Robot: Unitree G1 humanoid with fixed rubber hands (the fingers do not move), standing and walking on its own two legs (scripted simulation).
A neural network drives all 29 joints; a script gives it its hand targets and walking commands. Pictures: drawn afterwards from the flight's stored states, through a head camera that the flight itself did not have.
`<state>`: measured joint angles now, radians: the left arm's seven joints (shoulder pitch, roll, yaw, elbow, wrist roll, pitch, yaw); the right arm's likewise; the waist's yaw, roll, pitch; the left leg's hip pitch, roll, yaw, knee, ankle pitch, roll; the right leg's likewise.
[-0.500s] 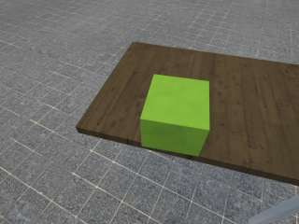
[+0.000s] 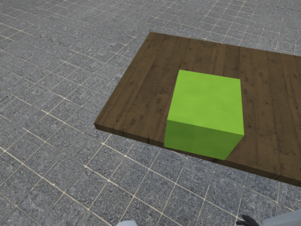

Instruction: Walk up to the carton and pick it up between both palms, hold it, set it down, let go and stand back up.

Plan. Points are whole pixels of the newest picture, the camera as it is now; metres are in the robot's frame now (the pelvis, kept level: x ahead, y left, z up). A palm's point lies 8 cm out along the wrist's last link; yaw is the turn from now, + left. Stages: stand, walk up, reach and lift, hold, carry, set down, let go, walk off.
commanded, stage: walk up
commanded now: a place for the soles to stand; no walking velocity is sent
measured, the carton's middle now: (201, 113) +0.42 -0.12 +0.03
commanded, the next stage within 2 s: none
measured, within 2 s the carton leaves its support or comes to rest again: neither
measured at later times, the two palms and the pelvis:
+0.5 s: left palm out of the picture +0.05 +0.26 -0.11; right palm out of the picture +0.00 -0.24 -0.13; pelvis -0.04 +0.02 +0.00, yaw -11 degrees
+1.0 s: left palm out of the picture +0.03 +0.28 -0.12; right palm out of the picture -0.05 -0.21 -0.13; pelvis -0.03 +0.04 +0.01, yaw -17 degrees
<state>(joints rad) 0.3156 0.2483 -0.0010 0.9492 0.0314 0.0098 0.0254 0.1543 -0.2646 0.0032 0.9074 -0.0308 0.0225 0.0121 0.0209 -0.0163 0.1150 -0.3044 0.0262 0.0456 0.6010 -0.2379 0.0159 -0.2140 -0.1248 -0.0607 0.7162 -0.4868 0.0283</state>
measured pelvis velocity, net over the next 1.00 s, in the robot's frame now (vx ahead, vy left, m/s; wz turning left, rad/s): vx -0.03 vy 0.04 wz -0.29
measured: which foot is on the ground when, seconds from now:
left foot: down 0.00-0.30, up 0.32-0.56, down 0.58-1.00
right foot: up 0.00-0.26, down 0.28-1.00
